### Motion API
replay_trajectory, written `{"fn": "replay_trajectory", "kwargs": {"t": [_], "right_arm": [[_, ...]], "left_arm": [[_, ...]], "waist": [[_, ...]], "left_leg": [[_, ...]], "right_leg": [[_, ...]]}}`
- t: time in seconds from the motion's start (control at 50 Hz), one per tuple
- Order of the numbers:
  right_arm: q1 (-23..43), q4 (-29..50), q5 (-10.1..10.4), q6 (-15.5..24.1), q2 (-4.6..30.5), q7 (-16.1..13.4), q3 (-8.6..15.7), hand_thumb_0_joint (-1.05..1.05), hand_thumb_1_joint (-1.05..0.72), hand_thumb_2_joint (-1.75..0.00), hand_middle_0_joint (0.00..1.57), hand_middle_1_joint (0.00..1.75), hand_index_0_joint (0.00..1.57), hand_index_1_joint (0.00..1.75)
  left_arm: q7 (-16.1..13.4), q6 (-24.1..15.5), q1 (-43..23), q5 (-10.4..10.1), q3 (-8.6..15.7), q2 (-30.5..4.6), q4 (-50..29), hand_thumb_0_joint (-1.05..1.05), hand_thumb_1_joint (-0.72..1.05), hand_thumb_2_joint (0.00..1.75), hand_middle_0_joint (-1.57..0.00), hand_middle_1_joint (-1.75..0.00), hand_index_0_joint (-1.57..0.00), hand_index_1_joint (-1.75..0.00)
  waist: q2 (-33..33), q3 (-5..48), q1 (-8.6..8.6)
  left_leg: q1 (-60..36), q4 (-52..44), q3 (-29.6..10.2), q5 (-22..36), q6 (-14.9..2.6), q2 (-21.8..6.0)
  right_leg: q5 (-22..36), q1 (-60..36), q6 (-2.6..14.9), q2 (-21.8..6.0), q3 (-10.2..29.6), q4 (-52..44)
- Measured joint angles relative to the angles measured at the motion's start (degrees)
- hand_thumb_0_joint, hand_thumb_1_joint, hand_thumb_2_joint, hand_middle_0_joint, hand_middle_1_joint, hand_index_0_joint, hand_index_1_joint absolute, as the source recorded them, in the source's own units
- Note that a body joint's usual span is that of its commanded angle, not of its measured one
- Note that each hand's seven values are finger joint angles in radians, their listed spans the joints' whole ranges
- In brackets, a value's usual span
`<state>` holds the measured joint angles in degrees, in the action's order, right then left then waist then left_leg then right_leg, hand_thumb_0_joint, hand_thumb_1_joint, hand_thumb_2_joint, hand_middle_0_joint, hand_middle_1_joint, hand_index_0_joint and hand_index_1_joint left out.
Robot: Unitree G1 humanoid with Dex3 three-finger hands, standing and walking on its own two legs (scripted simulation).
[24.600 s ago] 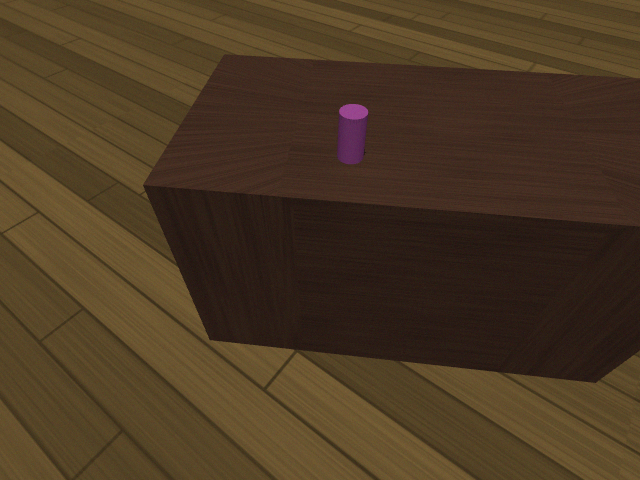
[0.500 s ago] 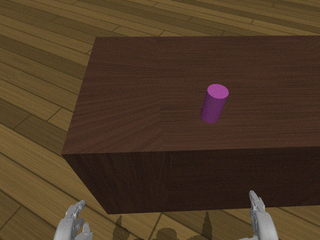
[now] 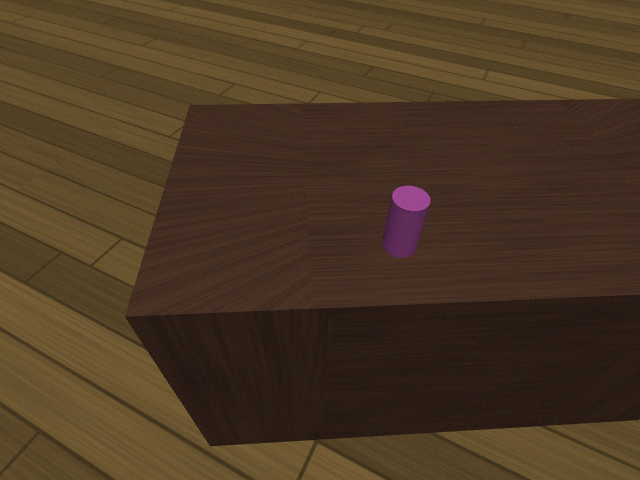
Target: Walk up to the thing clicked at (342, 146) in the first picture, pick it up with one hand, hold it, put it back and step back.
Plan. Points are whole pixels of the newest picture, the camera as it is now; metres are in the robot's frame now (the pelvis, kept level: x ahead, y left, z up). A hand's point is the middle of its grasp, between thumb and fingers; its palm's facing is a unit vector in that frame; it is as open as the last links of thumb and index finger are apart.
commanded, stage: home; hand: right
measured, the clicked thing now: (404, 222) +0.52 -0.14 +0.00
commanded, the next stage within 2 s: stand in 1.44 s
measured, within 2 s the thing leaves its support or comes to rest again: neither
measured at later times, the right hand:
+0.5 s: hand out of the picture +0.02 -0.25 -0.14, palm faces -0.05 +0.93 -0.38, open 17.2 cm
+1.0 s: hand out of the picture +0.08 -0.24 -0.13, palm faces -0.04 +0.93 -0.36, open 17.3 cm
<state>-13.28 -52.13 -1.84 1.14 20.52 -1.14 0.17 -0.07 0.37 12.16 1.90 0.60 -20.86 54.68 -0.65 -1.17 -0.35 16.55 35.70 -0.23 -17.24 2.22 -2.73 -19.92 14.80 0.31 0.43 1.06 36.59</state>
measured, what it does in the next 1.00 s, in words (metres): stands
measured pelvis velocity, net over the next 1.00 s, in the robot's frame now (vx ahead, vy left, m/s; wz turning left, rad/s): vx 0.00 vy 0.02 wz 0.01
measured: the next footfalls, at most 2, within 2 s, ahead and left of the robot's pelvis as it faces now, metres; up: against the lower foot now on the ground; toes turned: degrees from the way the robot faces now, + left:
none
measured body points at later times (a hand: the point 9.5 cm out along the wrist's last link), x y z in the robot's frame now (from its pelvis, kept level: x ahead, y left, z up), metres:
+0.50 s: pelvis -0.02 +0.01 +0.02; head -0.02 +0.02 +0.47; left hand +0.03 +0.31 -0.12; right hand +0.03 -0.30 -0.11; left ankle +0.02 +0.15 -0.73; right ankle +0.00 -0.12 -0.73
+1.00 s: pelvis +0.00 +0.02 +0.02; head +0.01 +0.02 +0.47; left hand +0.07 +0.32 -0.12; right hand +0.08 -0.28 -0.11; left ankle +0.02 +0.15 -0.73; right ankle +0.00 -0.12 -0.73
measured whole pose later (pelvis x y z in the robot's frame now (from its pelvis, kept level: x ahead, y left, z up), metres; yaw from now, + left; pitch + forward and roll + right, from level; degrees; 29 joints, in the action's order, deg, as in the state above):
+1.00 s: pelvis +0.00 +0.02 +0.02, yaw +0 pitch -3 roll +0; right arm -6.7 -64.7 -0.7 1.1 19.8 -0.5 -0.9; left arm 0.2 -0.2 7.0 0.9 -0.4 -20.1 65.5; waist -0.6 -2.8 -0.2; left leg 8.3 20.4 0.1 -9.5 1.0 -1.6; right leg -11.0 5.4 -1.4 -0.9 1.1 19.0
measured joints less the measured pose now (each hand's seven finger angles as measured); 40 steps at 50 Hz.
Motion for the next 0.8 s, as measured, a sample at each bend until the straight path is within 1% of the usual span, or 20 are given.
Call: {"fn": "replay_trajectory", "kwargs": {"t": [0.16,0.32,0.52,0.8], "right_arm": [[1.5,-6.3,0.4,-0.3,-0.8,0.2,-1.4,0.0,0.48,-0.09,0.07,0.06,0.06,0.06],[2.0,-9.5,0.5,-0.4,-0.6,0.6,-1.4,0.0,0.48,-0.09,0.07,0.06,0.06,0.06],[2.5,-11.9,0.8,-0.4,-0.3,0.5,-1.2,0.0,0.49,-0.08,0.06,0.06,0.06,0.06],[5.5,-12.3,1.0,-0.2,-0.9,0.6,-1.3,0.0,0.51,-0.07,0.06,0.06,0.06,0.06]], "left_arm": [[0.5,0.0,-1.2,-0.5,-1.1,1.3,4.9,0.01,0.9,0.9,-0.2,-0.3,-0.2,-0.29],[0.8,-0.1,-2.2,-0.6,-0.8,0.8,7.6,0.01,0.9,0.9,-0.2,-0.3,-0.2,-0.29],[0.7,-0.1,-2.6,-0.7,-0.5,0.1,9.9,0.01,0.9,0.9,-0.2,-0.3,-0.2,-0.29],[0.4,-0.4,-4.2,-0.9,-1.0,0.6,10.9,0.01,0.9,0.9,-0.2,-0.3,-0.2,-0.29]], "waist": [[0.1,-0.5,0.23],[0.1,-1.2,0.38],[0.1,-1.7,0.31],[0.1,-1.3,0.12]], "left_leg": [[-4.5,-7.3,-0.1,4.5,0.2,-0.5],[-5.4,-10.5,-0.1,6.9,-0.11,-0.6],[-6.0,-12.5,0.1,7.9,-0.33,0.0],[-7.5,-14.3,0.3,7.8,-0.93,0.8]], "right_leg": [[4.9,-4.8,0.06,0.5,-0.2,-7.9],[7.8,-6.0,-0.17,0.5,-0.2,-12.0],[8.9,-6.8,-0.72,0.0,-0.1,-14.3],[8.9,-8.4,-1.39,-0.9,0.1,-16.3]]}}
